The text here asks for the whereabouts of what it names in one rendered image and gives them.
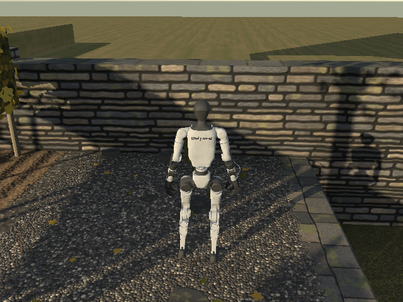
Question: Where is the robot left forearm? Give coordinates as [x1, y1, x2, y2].
[166, 153, 178, 182]

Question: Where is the robot left upper arm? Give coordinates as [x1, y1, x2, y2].
[172, 127, 189, 162]

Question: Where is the robot left shin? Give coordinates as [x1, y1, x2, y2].
[179, 208, 189, 250]

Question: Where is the robot right upper arm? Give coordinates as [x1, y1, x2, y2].
[215, 127, 231, 162]

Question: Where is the robot left hand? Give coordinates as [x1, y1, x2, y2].
[164, 180, 179, 196]

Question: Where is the robot right forearm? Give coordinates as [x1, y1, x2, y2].
[225, 152, 237, 181]

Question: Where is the robot right hand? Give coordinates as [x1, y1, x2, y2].
[225, 179, 239, 196]

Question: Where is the humanoid robot head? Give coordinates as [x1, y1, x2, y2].
[191, 100, 213, 131]

